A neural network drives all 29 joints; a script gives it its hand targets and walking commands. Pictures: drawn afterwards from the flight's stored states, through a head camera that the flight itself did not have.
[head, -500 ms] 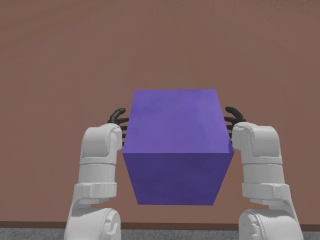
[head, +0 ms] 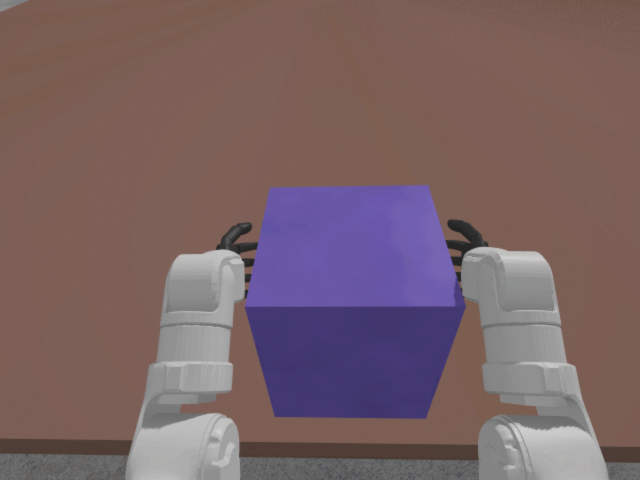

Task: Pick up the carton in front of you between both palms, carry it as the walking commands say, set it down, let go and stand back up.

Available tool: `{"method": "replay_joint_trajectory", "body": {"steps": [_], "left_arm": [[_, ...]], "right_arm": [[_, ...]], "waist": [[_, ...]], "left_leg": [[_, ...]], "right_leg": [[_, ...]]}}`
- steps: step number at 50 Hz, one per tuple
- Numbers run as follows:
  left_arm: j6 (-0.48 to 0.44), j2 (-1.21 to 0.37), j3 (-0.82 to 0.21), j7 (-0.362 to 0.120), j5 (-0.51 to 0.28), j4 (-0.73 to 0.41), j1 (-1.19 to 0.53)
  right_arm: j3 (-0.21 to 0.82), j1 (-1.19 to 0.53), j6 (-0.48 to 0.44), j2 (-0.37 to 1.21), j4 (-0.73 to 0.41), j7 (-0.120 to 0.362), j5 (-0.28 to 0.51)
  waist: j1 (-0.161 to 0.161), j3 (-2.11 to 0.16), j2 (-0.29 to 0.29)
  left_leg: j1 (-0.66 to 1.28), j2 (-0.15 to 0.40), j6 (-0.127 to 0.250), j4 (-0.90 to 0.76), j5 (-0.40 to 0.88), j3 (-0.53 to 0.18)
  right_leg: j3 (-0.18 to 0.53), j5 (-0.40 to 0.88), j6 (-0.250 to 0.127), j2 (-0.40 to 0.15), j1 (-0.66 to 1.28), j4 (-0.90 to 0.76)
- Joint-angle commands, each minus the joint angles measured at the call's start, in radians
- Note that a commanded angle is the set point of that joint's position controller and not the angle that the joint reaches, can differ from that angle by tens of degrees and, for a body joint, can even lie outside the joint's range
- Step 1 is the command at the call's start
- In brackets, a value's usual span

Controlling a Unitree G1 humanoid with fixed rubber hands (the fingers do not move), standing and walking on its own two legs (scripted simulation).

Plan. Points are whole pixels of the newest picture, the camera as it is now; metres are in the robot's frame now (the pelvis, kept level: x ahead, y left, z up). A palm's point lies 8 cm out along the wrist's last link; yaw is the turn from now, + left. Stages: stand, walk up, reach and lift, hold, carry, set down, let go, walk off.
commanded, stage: carry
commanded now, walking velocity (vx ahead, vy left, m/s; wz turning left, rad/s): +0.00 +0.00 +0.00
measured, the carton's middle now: (349, 304) +0.35 +0.00 +0.05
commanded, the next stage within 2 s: none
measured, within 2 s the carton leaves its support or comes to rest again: neither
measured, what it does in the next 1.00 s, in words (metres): stands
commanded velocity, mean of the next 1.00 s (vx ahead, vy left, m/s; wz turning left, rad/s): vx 0.00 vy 0.00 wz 0.00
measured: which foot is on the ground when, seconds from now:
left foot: down 0.00-1.00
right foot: down 0.00-1.00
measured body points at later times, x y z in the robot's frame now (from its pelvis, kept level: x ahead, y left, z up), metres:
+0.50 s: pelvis -0.01 +0.00 +0.00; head -0.03 +0.00 +0.45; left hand +0.34 +0.15 +0.12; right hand +0.34 -0.15 +0.12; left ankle -0.01 +0.10 -0.73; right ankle +0.04 -0.11 -0.73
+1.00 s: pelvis -0.02 +0.01 +0.00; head -0.04 +0.01 +0.45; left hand +0.34 +0.16 +0.12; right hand +0.34 -0.15 +0.12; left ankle -0.01 +0.10 -0.73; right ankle +0.04 -0.11 -0.73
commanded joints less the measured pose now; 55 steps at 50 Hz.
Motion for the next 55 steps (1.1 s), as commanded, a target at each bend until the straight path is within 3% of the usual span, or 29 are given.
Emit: {"method": "replay_joint_trajectory", "body": {"steps": [1,55], "left_arm": [[-0.025,-1.102,-0.574,-0.230,-0.417,-0.111,-0.714],[-0.023,-1.105,-0.577,-0.232,-0.415,-0.113,-0.713]], "right_arm": [[0.569,-0.687,-0.020,1.102,-0.096,0.239,0.407],[0.570,-0.688,-0.017,1.100,-0.101,0.243,0.408]], "waist": [[-0.001,-0.318,-0.004],[-0.001,-0.331,-0.001]], "left_leg": [[0.053,0.127,0.012,-0.084,0.167,-0.109],[0.037,0.132,0.021,-0.087,0.175,-0.116]], "right_leg": [[0.119,0.189,-0.017,-0.124,0.154,-0.055],[0.119,0.165,-0.011,-0.123,0.138,-0.056]]}}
